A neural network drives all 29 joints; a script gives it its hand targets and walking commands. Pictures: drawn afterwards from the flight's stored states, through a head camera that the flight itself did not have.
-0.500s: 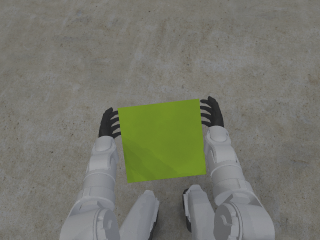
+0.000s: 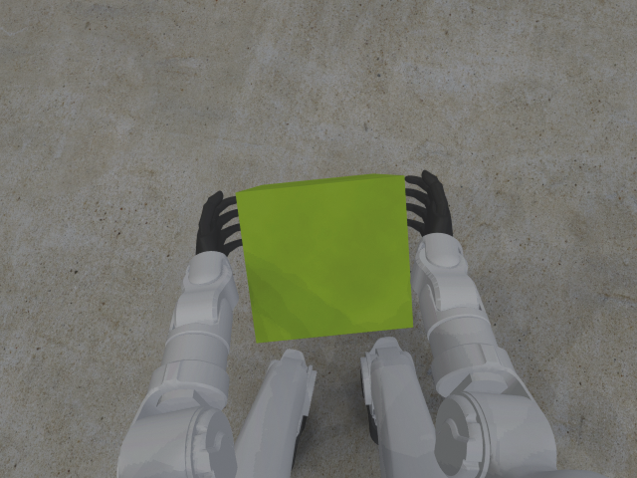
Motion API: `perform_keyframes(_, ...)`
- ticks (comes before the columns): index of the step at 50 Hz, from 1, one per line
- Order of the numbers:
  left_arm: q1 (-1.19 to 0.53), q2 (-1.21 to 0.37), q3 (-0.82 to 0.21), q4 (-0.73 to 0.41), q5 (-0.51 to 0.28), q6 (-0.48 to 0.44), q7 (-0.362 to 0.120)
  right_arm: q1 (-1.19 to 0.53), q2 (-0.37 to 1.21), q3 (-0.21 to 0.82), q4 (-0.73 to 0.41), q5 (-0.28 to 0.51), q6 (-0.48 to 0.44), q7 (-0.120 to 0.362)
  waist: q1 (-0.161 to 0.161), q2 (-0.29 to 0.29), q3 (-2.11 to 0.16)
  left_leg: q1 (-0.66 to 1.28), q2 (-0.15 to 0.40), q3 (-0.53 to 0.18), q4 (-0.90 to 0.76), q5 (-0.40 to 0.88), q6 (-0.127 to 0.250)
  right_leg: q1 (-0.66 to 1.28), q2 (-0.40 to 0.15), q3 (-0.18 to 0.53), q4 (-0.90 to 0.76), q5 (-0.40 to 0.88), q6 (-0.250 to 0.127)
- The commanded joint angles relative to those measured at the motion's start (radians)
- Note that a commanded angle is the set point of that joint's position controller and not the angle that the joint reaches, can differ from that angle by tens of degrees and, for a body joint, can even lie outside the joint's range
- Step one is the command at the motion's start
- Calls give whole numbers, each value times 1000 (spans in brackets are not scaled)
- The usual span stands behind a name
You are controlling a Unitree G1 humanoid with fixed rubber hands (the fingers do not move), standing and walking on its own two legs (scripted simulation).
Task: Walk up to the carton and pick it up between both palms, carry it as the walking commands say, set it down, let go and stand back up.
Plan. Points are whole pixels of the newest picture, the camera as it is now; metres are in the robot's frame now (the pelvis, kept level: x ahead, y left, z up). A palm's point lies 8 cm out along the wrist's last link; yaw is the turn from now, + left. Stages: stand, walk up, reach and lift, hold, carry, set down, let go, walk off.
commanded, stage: set down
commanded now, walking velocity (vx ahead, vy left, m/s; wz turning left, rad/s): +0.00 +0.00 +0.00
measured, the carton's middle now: (324, 244) +0.42 +0.02 -0.20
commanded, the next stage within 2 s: none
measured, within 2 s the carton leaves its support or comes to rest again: neither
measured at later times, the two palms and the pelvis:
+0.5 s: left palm (227, 251) +0.40 +0.17 -0.17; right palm (416, 229) +0.43 -0.12 -0.17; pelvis -0.03 +0.00 -0.08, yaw +2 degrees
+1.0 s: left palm (240, 252) +0.42 +0.17 -0.26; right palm (404, 230) +0.46 -0.11 -0.26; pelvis -0.04 +0.00 -0.14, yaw +4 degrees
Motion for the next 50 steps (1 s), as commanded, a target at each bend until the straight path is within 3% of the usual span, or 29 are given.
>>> perform_keyframes(1, -644, -745, -463, -62, -76, -39, -267, -524, 860, 503, 44, 70, -1, 244, 85, -55, -780, 80, -20, 22, -123, 328, -26, 662, 29, -39, 7, 260, 22)
perform_keyframes(2, -645, -768, -494, -44, -87, -33, -270, -470, 889, 474, 70, 52, 7, 247, -16, -78, -788, 100, -23, 11, -117, 340, -25, 678, 38, -58, 0, 285, 26)
perform_keyframes(3, -687, -753, -471, -13, -75, -35, -276, -495, 892, 447, 115, 50, 9, 240, 35, -37, -715, 35, -24, 28, -107, 258, -14, 629, 29, -52, 5, 217, 20)
perform_keyframes(4, -709, -784, -485, -48, -89, -44, -275, -465, 929, 453, 104, 37, 11, 234, -14, -65, -810, 68, -32, 42, -89, 254, -21, 726, 30, -37, -15, 243, 25)
perform_keyframes(8, -723, -757, -444, -15, -85, -30, -272, -540, 918, 452, 128, 56, 25, 229, 43, -76, -770, -12, -33, 62, -52, 199, -19, 677, 27, -40, 21, 162, 28)
perform_keyframes(9, -776, -761, -434, 6, -74, -27, -279, -574, 885, 408, 152, 43, 29, 226, 15, -51, -737, -88, -27, 60, -45, 148, -13, 669, 20, -25, 28, 135, 26)
perform_keyframes(10, -759, -727, -423, -11, -58, -29, -286, -583, 949, 448, 107, 69, 37, 224, 76, -75, -785, -89, -36, 75, -35, 142, -3, 744, 19, -12, 27, 127, 33)
perform_keyframes(15, -852, -738, -406, 18, -74, -16, -288, -635, 898, 377, 144, 31, 37, 217, -1, -87, -771, -100, -33, 62, -1, 139, -7, 570, 33, -60, 87, 112, 32)
perform_keyframes(16, -865, -761, -411, -24, -90, -22, -293, -663, 916, 414, 104, 64, 39, 214, 44, -92, -863, -118, -44, 84, 28, 150, -9, 697, 21, -29, 77, 102, 33)
perform_keyframes(19, -867, -705, -395, -21, -66, -27, -282, -673, 889, 392, 106, 60, 25, 216, 55, -86, -843, -149, -35, 89, 62, 190, -13, 618, 25, -37, 127, 186, 38)
perform_keyframes(20, -842, -723, -404, 21, -76, -19, -289, -670, 877, 396, 123, 53, 31, 218, 5, -104, -838, -153, -35, 75, 61, 193, -11, 603, 21, -61, 144, 191, 44)
perform_keyframes(23, -906, -685, -361, 38, -51, -16, -288, -689, 858, 343, 176, 37, 37, 209, 9, -70, -793, -153, -37, 86, 84, 144, -6, 486, 28, -71, 155, 110, 38)
perform_keyframes(24, -950, -691, -396, -36, -80, -23, -280, -718, 891, 369, 165, 61, 43, 218, 56, -73, -811, -180, -41, 95, 85, 131, -13, 521, 29, -63, 165, 90, 29)
perform_keyframes(26, -897, -712, -381, 7, -78, -18, -274, -715, 845, 360, 138, 44, 34, 217, 10, -98, -835, -170, -39, 88, 102, 163, -13, 497, 34, -78, 196, 142, 39)
perform_keyframes(30, -873, -735, -378, 39, -85, -10, -275, -765, 838, 374, 145, 57, 31, 219, 13, -106, -849, -203, -45, 69, 127, 187, -11, 460, 29, -103, 245, 156, 39)
perform_keyframes(31, -996, -729, -448, -50, -113, -22, -270, -725, 879, 361, 168, 72, 38, 225, -24, -41, -864, -169, -40, 82, 137, 209, -24, 433, 32, -95, 264, 198, 30)
perform_keyframes(32, -988, -743, -448, -64, -125, -15, -264, -788, 870, 393, 113, 90, 29, 235, 33, -72, -924, -156, -45, 80, 148, 224, -30, 444, 33, -102, 268, 181, 25)
perform_keyframes(34, -952, -739, -419, 0, -101, -6, -259, -804, 882, 390, 120, 92, 39, 233, 48, -61, -910, -173, -49, 91, 158, 200, -22, 440, 37, -103, 290, 168, 33)
perform_keyframes(36, -1018, -737, -434, -16, -115, -9, -254, -860, 804, 372, 151, 91, 36, 236, 21, -15, -890, -174, -35, 87, 193, 209, -29, 357, 26, -92, 316, 147, 16)
perform_keyframes(37, -997, -728, -417, -12, -110, -5, -249, -838, 792, 362, 188, 72, 41, 237, 13, -54, -891, -194, -35, 78, 198, 211, -32, 363, 24, -99, 320, 147, 13)
perform_keyframes(38, -1048, -731, -481, -55, -134, -15, -248, -770, 853, 357, 199, 72, 40, 237, -33, -42, -905, -169, -45, 85, 193, 235, -34, 366, 39, -112, 323, 193, 20)
perform_keyframes(40, -1023, -748, -485, -87, -148, -18, -235, -821, 829, 394, 150, 107, 29, 240, 20, -24, -965, -147, -50, 97, 208, 264, -38, 400, 36, -120, 340, 212, 19)
perform_keyframes(41, -1060, -709, -492, -67, -139, -19, -238, -793, 831, 370, 214, 105, 37, 240, 8, 0, -867, -171, -45, 91, 210, 235, -31, 332, 33, -112, 349, 192, 18)
perform_keyframes(42, -1098, -711, -461, -65, -146, -15, -235, -841, 827, 357, 219, 81, 40, 244, 1, -59, -864, -207, -50, 90, 220, 211, -36, 327, 33, -119, 346, 166, 16)
perform_keyframes(43, -1059, -748, -480, -53, -141, -7, -235, -863, 811, 355, 175, 103, 39, 250, -17, 13, -895, -156, -43, 85, 216, 205, -32, 301, 32, -114, 365, 156, 10)
perform_keyframes(44, -1111, -682, -460, -74, -141, -12, -227, -887, 798, 362, 176, 107, 40, 254, 40, -4, -864, -220, -47, 109, 244, 182, -38, 283, 28, -106, 386, 144, 8)
perform_keyframes(46, -1071, -713, -493, -63, -171, -14, -238, -890, 809, 401, 119, 121, 36, 250, -19, -52, -935, -201, -55, 96, 264, 240, -30, 340, 31, -116, 390, 218, 22)
perform_keyframes(49, -1107, -700, -459, -40, -150, -14, -236, -846, 806, 325, 241, 71, 51, 255, -37, -39, -828, -288, -45, 100, 262, 195, -35, 289, 29, -111, 399, 190, 14)
perform_keyframes(50, -1091, -682, -434, -31, -143, -12, -239, -877, 770, 329, 208, 82, 45, 255, -12, -42, -853, -288, -48, 103, 286, 180, -31, 297, 25, -106, 410, 166, 15)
